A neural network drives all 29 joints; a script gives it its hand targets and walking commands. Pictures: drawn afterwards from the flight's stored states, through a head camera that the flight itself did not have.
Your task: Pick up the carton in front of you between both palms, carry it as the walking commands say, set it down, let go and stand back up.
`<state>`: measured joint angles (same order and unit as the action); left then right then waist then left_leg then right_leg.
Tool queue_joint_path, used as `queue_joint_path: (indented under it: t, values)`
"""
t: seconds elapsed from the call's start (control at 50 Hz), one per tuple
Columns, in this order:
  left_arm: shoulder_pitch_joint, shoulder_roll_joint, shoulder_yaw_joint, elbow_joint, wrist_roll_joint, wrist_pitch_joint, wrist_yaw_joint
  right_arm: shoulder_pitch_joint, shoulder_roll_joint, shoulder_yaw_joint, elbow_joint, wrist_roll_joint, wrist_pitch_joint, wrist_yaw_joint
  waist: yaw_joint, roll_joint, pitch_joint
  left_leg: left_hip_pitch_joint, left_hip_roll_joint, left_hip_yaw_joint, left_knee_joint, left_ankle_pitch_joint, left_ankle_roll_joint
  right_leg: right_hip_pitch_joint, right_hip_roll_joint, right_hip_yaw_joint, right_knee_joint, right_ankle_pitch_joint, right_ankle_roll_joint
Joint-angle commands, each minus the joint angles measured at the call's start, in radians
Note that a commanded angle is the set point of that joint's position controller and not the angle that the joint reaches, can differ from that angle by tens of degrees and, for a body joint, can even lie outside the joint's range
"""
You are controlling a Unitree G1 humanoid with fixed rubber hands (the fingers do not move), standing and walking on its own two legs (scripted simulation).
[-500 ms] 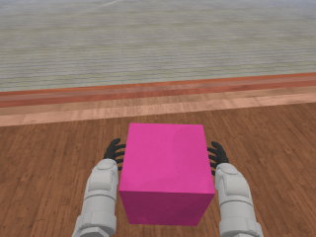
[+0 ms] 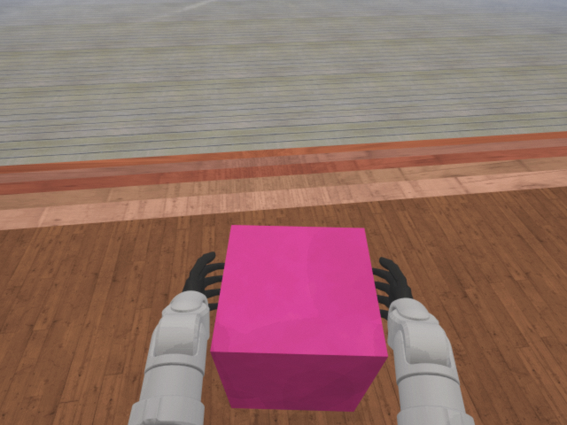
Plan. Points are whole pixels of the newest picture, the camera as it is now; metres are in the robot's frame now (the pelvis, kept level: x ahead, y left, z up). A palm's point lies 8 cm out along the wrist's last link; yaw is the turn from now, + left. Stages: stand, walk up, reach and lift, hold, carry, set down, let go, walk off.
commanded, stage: reach and lift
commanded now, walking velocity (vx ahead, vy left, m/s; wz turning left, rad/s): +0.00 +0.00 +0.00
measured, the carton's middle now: (294, 322) +0.30 +0.00 -0.05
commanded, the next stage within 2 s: hold in 0.30 s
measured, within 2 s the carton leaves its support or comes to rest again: neither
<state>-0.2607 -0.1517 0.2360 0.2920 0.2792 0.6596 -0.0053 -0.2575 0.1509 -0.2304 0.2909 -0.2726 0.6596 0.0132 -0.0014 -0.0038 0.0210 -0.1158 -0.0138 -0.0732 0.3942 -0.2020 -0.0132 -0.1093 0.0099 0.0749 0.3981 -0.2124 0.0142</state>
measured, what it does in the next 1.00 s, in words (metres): stands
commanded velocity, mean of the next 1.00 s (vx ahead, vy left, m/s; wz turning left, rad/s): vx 0.07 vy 0.00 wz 0.00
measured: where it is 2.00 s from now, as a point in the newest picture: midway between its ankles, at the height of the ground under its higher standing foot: (290, 382)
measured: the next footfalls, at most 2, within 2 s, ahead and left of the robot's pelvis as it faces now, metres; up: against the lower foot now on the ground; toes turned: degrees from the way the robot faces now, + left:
right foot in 1.48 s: +0.26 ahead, -0.11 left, +0.00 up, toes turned -10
left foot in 1.88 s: +0.62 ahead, +0.09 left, +0.00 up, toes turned +11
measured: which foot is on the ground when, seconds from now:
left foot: down 0.00-1.00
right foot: down 0.00-1.00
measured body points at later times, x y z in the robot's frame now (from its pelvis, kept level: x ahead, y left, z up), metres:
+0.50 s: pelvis +0.00 +0.00 +0.00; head -0.05 +0.00 +0.45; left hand +0.29 +0.15 +0.04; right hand +0.29 -0.15 +0.04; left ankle +0.01 +0.13 -0.74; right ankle +0.01 -0.13 -0.74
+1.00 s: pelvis +0.00 +0.00 +0.00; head -0.05 +0.00 +0.44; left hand +0.30 +0.15 +0.04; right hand +0.30 -0.15 +0.05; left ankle +0.01 +0.13 -0.74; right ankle +0.00 -0.13 -0.74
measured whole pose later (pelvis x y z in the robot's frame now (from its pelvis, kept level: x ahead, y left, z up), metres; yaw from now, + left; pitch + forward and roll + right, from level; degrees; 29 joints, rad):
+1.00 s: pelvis +0.00 +0.00 +0.00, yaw +0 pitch -3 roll +0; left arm -0.26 -0.15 0.22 0.19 0.25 0.79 0.00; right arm -0.26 0.15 -0.21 0.18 -0.25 0.79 0.00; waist 0.00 0.00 -0.07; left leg -0.20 -0.01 -0.06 0.49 -0.32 -0.01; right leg -0.20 0.01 0.07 0.50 -0.34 0.01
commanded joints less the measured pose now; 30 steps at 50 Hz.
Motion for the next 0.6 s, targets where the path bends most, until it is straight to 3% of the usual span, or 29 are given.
queue_joint_path:
  t: [0.0,0.28,0.38,0.5,0.58]
  values:
    - [-0.447,-0.948,-0.554,-0.059,-0.246,-0.028,-0.235,-0.452,0.935,0.545,-0.064,0.239,-0.031,0.226,-0.001,0.005,-0.291,0.105,-0.090,0.003,-0.040,0.264,-0.002,0.081,0.092,-0.004,-0.043,0.265,-0.003]
    - [-0.460,-0.931,-0.572,-0.103,-0.256,0.002,-0.229,-0.468,0.919,0.566,-0.109,0.249,-0.001,0.221,0.001,0.004,-0.263,0.106,-0.088,0.004,-0.051,0.214,0.002,0.081,0.091,-0.005,-0.054,0.214,-0.005]
    - [-0.432,-0.923,-0.635,-0.197,-0.297,0.038,-0.224,-0.437,0.920,0.626,-0.199,0.286,0.037,0.211,0.000,0.003,-0.307,0.147,-0.087,-0.004,-0.061,0.281,0.002,0.125,0.089,0.001,-0.065,0.291,-0.002]
    - [-0.431,-0.867,-0.563,-0.148,-0.253,0.077,-0.220,-0.433,0.868,0.556,-0.148,0.249,0.077,0.206,0.000,0.003,-0.154,0.088,-0.083,0.008,-0.093,0.092,0.008,0.071,0.082,-0.007,-0.094,0.102,-0.008]
    - [-0.501,-0.893,-0.570,-0.145,-0.264,0.071,-0.232,-0.503,0.896,0.565,-0.147,0.257,0.072,0.217,0.001,0.002,-0.181,0.082,-0.080,0.010,-0.081,0.059,0.012,0.067,0.079,-0.011,-0.084,0.070,-0.011]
